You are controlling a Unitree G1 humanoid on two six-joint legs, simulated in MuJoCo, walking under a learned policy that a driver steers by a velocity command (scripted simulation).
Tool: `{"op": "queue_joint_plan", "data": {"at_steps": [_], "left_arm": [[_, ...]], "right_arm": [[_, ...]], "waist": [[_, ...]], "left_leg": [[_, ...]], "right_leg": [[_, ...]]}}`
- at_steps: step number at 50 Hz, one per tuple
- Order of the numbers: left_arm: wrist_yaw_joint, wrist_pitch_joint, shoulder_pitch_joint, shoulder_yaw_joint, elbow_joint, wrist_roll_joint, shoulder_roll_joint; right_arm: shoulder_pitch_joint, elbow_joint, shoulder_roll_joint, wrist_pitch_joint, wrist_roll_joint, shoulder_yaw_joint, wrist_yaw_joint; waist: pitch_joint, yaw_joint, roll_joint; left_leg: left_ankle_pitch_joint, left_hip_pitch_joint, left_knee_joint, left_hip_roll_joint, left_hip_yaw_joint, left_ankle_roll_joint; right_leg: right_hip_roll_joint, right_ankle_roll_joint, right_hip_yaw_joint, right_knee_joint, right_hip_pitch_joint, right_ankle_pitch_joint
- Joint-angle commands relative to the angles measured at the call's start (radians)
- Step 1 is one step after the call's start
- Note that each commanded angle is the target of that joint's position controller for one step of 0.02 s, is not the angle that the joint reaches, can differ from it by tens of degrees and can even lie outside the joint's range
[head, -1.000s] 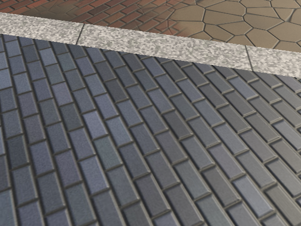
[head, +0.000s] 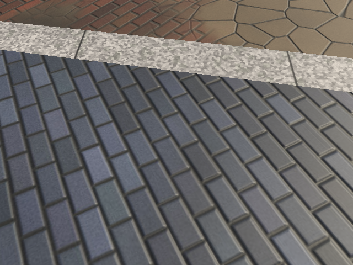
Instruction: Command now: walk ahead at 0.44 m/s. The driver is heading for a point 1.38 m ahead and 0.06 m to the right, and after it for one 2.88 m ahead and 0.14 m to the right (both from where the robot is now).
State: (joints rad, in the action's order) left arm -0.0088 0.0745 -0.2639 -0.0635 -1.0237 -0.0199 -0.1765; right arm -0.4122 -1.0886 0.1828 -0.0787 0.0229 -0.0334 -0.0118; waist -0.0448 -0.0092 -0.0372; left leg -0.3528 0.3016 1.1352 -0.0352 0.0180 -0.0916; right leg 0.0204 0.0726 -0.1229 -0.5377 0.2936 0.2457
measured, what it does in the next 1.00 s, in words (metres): walks ahead: left foot, then right foot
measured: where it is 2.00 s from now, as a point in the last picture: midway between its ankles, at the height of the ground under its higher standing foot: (186, 138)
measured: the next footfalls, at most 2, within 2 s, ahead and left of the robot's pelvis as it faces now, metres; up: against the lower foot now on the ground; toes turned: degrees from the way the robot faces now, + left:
left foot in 0.42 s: +0.41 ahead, +0.10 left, +0.00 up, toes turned +5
right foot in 0.98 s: +0.73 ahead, -0.08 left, +0.00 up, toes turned -5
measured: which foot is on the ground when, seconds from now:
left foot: up 0.00-0.40, down 0.42-1.00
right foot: down 0.00-0.42, up 0.44-0.96, down 0.98-1.00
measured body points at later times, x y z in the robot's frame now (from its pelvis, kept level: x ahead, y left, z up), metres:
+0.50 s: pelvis +0.28 +0.03 -0.01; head +0.32 +0.04 +0.44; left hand +0.23 +0.26 -0.16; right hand +0.40 -0.21 -0.14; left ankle +0.37 +0.10 -0.73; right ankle +0.10 -0.08 -0.64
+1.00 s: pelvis +0.57 +0.00 -0.01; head +0.61 -0.01 +0.44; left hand +0.75 +0.22 -0.13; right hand +0.48 -0.23 -0.16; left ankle +0.38 +0.09 -0.71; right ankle +0.69 -0.08 -0.73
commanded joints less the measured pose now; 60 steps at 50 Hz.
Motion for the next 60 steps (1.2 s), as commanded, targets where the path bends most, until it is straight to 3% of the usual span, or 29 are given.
{"op": "queue_joint_plan", "data": {"at_steps": [1,3,6,10,15,18,20,21,22,23,24,25,27,28,30,33,38,43,46,47,48,49,50,51,52,53,55,57,60], "left_arm": [[0.005,0.014,-0.105,0.002,-0.005,0.005,-0.065],[0.013,0.027,-0.164,0.010,-0.027,0.004,-0.061],[0.017,0.034,-0.224,0.014,-0.039,0.004,-0.075],[0.016,0.039,-0.270,0.024,-0.041,0.005,-0.065],[0.024,0.045,-0.312,0.019,-0.056,0.003,-0.085],[0.030,0.043,-0.281,0.011,-0.058,-0.005,-0.110],[0.031,0.032,-0.252,0.004,-0.056,-0.006,-0.133],[0.027,0.030,-0.255,0.011,-0.041,0.003,-0.112],[0.012,0.027,-0.365,0.032,-0.014,0.048,0.002],[0.010,0.027,-0.315,0.010,-0.014,0.029,-0.075],[0.009,0.026,-0.210,0.004,0.022,0.020,-0.086],[0.007,0.032,-0.152,0.007,0.034,0.013,-0.077],[0.000,0.011,-0.162,0.007,0.026,-0.013,-0.044],[-0.005,-0.003,-0.177,0.007,0.020,-0.018,-0.029],[-0.013,-0.020,-0.148,0.005,0.034,-0.020,-0.028],[-0.020,-0.033,-0.009,0.004,0.085,-0.019,-0.048],[-0.024,-0.029,0.195,0.014,0.154,-0.004,-0.042],[-0.023,-0.017,0.306,0.016,0.198,-0.001,-0.052],[-0.017,-0.004,0.257,0.005,0.195,-0.002,-0.070],[-0.010,0.002,0.174,-0.004,0.170,-0.003,-0.085],[-0.002,0.010,0.018,-0.017,0.116,-0.008,-0.099],[0.008,0.019,-0.155,-0.036,0.066,-0.029,-0.150],[0.012,0.021,-0.275,-0.065,0.057,-0.053,-0.268],[0.001,0.003,-0.218,-0.065,0.057,-0.017,-0.255],[-0.003,-0.001,-0.089,-0.050,0.075,0.002,-0.208],[-0.008,0.006,-0.020,-0.030,0.086,0.004,-0.138],[-0.001,0.019,-0.001,-0.007,0.064,0.007,-0.068],[0.006,0.033,-0.057,-0.003,0.039,0.006,-0.071],[0.008,0.041,-0.114,-0.007,0.023,0.009,-0.113]], "right_arm": [[-0.029,0.061,0.011,-0.001,0.011,-0.008,-0.012],[-0.012,0.071,0.015,0.018,0.011,-0.015,-0.017],[0.126,0.118,0.025,0.032,0.010,-0.021,-0.023],[0.334,0.192,0.017,0.029,0.004,-0.016,-0.028],[0.450,0.240,0.025,0.021,-0.003,-0.015,-0.028],[0.388,0.232,0.051,0.009,-0.001,-0.030,-0.017],[0.127,0.146,0.086,-0.006,0.003,-0.055,-0.001],[-0.036,0.104,0.144,-0.013,0.027,-0.075,0.009],[-0.136,0.098,0.254,-0.012,0.046,-0.104,0.009],[-0.061,0.101,0.234,0.004,0.010,-0.100,-0.002],[0.060,0.117,0.188,0.004,-0.004,-0.084,-0.005],[0.122,0.125,0.121,-0.005,-0.006,-0.065,-0.010],[0.137,0.104,0.051,-0.018,-0.009,-0.041,-0.001],[0.113,0.092,0.042,-0.024,-0.008,-0.036,0.004],[0.060,0.073,0.068,-0.036,-0.010,-0.037,0.009],[0.008,0.065,0.091,-0.038,-0.011,-0.036,0.010],[-0.078,0.052,0.088,-0.036,-0.012,-0.026,0.011],[-0.144,0.025,0.099,-0.034,-0.003,-0.026,0.021],[-0.108,0.024,0.121,-0.031,0.003,-0.033,0.031],[-0.093,0.024,0.133,-0.028,0.005,-0.037,0.032],[-0.072,0.027,0.138,-0.022,0.002,-0.038,0.031],[-0.068,0.042,0.118,-0.021,-0.006,-0.031,0.028],[-0.167,0.073,0.018,-0.020,-0.050,-0.009,0.015],[-0.154,0.065,0.078,-0.020,-0.036,-0.028,0.012],[-0.050,0.093,0.100,-0.016,-0.023,-0.036,0.012],[0.015,0.109,0.090,-0.022,-0.016,-0.033,0.008],[0.014,0.104,0.056,-0.003,0.007,-0.032,0.001],[-0.004,0.097,0.034,0.020,0.017,-0.031,-0.010],[0.096,0.133,0.045,0.038,0.016,-0.032,-0.018]], "waist": [[-0.042,-0.019,0.074],[-0.046,-0.028,0.082],[-0.080,-0.013,0.085],[-0.107,0.026,0.094],[-0.108,0.047,0.116],[-0.063,0.004,0.124],[0.078,-0.105,0.104],[0.181,-0.158,0.063],[0.333,-0.123,-0.166],[0.343,-0.100,-0.079],[0.177,-0.053,-0.037],[0.087,-0.036,0.023],[0.019,0.026,0.006],[0.019,0.038,-0.006],[0.005,0.049,-0.009],[-0.037,0.031,-0.013],[-0.067,-0.018,-0.022],[-0.083,-0.046,-0.034],[-0.058,-0.003,-0.040],[-0.012,0.034,-0.046],[0.067,0.101,-0.022],[0.173,0.159,0.016],[0.332,0.140,0.225],[0.357,0.117,0.197],[0.183,0.068,0.121],[0.087,0.053,0.065],[0.013,-0.007,0.081],[0.016,-0.024,0.090],[-0.015,-0.023,0.086]], "left_leg": [[0.103,0.246,0.024,-0.072,-0.037,-0.005],[0.129,0.255,-0.013,-0.065,-0.013,0.009],[0.204,0.364,-0.105,-0.074,0.013,0.031],[0.306,0.396,-0.333,-0.056,0.050,0.053],[0.333,0.320,-0.526,-0.016,0.085,0.017],[0.239,0.197,-0.578,0.034,0.105,-0.033],[0.240,-0.093,-0.659,0.094,0.128,-0.071],[0.179,-0.348,-0.665,-0.033,-0.004,-0.107],[0.033,-0.644,-0.749,-0.360,-0.520,-0.248],[-0.008,-0.593,-0.880,-0.369,-0.709,-0.249],[-0.050,-0.443,-0.893,-0.337,-0.534,-0.206],[0.043,-0.302,-0.932,-0.296,-0.417,-0.173],[0.181,-0.145,-0.973,-0.208,-0.250,-0.112],[0.236,-0.120,-0.980,-0.192,-0.208,-0.105],[0.337,-0.117,-0.993,-0.174,-0.155,-0.112],[0.344,-0.147,-1.032,-0.161,-0.113,-0.116],[0.465,-0.233,-1.034,-0.140,-0.055,-0.105],[0.591,-0.382,-0.984,-0.179,-0.036,-0.109],[0.841,-0.432,-0.875,-0.197,-0.013,-0.089],[0.970,-0.433,-0.774,-0.191,-0.001,-0.077],[1.000,-0.403,-0.596,-0.158,0.027,-0.058],[0.785,-0.232,-0.359,-0.118,0.049,-0.040],[0.235,0.118,0.053,0.035,0.101,0.008],[-0.146,0.261,0.210,0.101,-0.036,0.000],[-0.059,0.331,0.222,0.026,-0.067,-0.009],[0.021,0.318,0.159,-0.011,-0.066,-0.010],[0.081,0.228,0.041,-0.060,-0.059,0.001],[0.103,0.193,0.007,-0.061,-0.038,0.019],[0.182,0.289,-0.067,-0.081,-0.013,0.044]], "right_leg": [[-0.267,0.105,0.372,0.413,-0.122,0.072],[-0.246,0.112,0.296,0.417,-0.132,-0.070],[-0.240,0.127,0.244,0.445,-0.176,-0.139],[-0.216,0.132,0.175,0.445,-0.221,-0.286],[-0.235,0.125,0.131,0.405,-0.325,-0.464],[-0.249,0.103,0.100,0.268,-0.399,-0.777],[-0.210,0.072,0.061,-0.049,-0.373,-0.904],[-0.173,0.057,0.043,-0.304,-0.189,-0.650],[0.004,0.010,0.006,-0.739,0.172,-0.012],[0.029,0.027,0.159,-0.855,0.275,0.217],[-0.038,0.035,0.169,-0.848,0.338,0.130],[-0.076,0.036,0.167,-0.783,0.316,0.057],[-0.122,0.025,0.161,-0.670,0.226,0.016],[-0.125,0.016,0.155,-0.643,0.196,0.010],[-0.129,0.000,0.133,-0.602,0.220,-0.012],[-0.150,-0.026,0.109,-0.496,0.334,-0.111],[-0.127,-0.045,0.063,-0.226,0.370,-0.246],[-0.089,-0.008,0.039,-0.072,0.360,-0.229],[-0.044,0.038,0.022,-0.010,0.247,-0.123],[-0.010,0.057,0.010,0.008,0.141,-0.089],[0.024,0.077,-0.008,0.072,-0.033,-0.124],[-0.073,0.114,0.094,0.075,-0.294,-0.112],[-0.395,0.240,0.561,0.126,-0.614,-0.010],[-0.441,0.272,0.814,0.270,-0.597,0.027],[-0.401,0.230,0.642,0.282,-0.446,0.094],[-0.358,0.197,0.522,0.324,-0.303,0.040],[-0.264,0.124,0.351,0.373,-0.143,-0.088],[-0.236,0.119,0.286,0.386,-0.118,-0.203],[-0.221,0.125,0.231,0.418,-0.138,-0.260]]}}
